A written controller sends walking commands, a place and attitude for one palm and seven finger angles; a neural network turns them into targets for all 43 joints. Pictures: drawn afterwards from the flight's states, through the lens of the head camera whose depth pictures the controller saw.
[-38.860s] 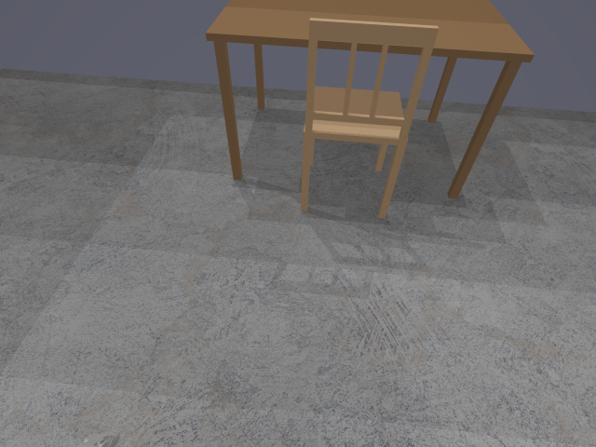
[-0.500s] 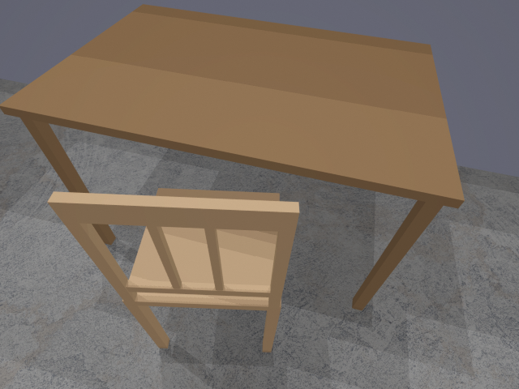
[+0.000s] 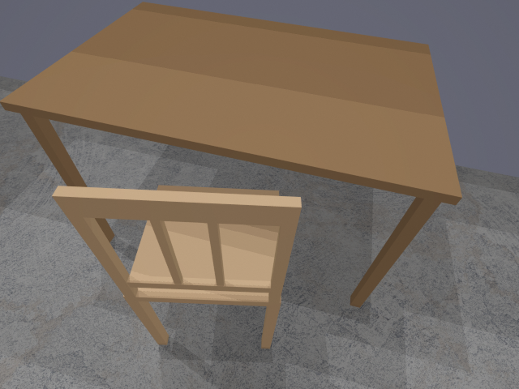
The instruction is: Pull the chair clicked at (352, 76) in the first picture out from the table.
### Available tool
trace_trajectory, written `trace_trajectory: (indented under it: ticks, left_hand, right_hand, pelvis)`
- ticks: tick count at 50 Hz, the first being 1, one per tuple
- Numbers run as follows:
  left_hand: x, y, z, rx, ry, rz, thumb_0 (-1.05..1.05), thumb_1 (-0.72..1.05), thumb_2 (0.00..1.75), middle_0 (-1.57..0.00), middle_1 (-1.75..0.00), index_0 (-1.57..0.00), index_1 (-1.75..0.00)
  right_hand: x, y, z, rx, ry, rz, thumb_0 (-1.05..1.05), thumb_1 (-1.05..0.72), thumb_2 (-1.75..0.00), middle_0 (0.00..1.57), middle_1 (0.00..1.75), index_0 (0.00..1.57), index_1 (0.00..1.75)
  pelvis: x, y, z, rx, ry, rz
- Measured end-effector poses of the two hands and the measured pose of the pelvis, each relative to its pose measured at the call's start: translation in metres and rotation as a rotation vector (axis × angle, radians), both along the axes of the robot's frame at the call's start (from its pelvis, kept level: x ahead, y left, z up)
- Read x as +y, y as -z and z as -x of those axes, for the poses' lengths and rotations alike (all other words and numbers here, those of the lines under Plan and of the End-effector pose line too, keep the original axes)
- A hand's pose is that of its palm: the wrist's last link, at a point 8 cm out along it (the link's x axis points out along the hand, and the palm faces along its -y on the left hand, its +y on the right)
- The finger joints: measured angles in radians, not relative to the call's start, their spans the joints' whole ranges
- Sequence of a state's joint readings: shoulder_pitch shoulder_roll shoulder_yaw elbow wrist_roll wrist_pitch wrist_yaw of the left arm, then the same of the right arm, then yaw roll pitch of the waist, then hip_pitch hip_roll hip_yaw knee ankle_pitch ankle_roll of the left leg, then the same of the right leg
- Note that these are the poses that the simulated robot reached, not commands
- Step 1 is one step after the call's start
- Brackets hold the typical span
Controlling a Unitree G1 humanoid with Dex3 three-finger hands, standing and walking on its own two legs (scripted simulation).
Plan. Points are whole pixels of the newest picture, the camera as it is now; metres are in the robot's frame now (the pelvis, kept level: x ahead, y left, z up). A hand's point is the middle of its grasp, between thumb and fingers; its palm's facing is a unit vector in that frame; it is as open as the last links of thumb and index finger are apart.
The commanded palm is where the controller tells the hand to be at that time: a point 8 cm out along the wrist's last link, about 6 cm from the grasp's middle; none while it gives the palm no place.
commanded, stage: look again from close up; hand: left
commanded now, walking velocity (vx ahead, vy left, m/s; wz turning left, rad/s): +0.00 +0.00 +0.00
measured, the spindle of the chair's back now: (168, 253) +0.38 +0.21 -0.11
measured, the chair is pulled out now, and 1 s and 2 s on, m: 0.11 0.11 0.11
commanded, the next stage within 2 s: shuffle to correct the standing spot in 0.30 s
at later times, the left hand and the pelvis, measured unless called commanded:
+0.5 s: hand out of the picture -0.02 +0.17 -0.18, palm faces +0.01 -0.99 -0.17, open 7.4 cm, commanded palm none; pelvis -0.01 +0.01 +0.00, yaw +0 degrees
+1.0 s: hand out of the picture -0.02 +0.18 -0.18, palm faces +0.00 -0.99 -0.17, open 7.3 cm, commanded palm none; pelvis -0.03 +0.01 +0.00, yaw -1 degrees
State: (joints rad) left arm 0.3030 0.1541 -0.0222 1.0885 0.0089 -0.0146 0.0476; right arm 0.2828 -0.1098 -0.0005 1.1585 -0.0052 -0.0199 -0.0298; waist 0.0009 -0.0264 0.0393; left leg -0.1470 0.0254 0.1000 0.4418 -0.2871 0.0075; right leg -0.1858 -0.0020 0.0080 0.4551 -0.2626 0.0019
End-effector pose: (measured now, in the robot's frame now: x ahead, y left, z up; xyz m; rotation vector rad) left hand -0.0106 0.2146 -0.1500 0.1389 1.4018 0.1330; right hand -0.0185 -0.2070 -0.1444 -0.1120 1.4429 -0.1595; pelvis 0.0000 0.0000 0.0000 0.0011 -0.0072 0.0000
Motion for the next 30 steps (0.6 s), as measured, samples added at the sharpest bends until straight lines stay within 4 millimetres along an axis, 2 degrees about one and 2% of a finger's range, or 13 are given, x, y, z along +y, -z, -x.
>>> trace_trajectory:
  ticks: [22,30]
  left_hand:
    - [0.005,0.002,0.008,0.004,-0.001,0.013,0.00,0.91,0.90,-0.20,-0.30,-0.19,-0.30]
    - [0.012,0.003,0.011,0.000,0.003,-0.009,0.00,0.91,0.90,-0.20,-0.30,-0.19,-0.30]
  right_hand:
    - [0.014,-0.001,0.010,0.000,0.015,-0.003,0.01,-0.91,-0.90,0.20,0.30,0.20,0.30]
    - [0.010,0.003,0.016,-0.001,0.033,0.009,0.01,-0.92,-0.90,0.20,0.30,0.20,0.30]
  pelvis:
    - [0.010,0.000,0.005,-0.005,0.005,0.001]
    - [0.011,0.004,0.018,-0.001,0.014,-0.008]
